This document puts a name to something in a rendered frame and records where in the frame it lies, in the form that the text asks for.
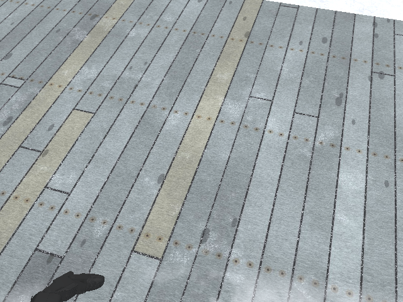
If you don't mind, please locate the robot left hand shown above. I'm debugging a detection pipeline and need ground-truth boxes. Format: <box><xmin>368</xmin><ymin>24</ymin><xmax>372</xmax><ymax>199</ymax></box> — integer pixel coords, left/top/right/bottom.
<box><xmin>30</xmin><ymin>271</ymin><xmax>105</xmax><ymax>302</ymax></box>

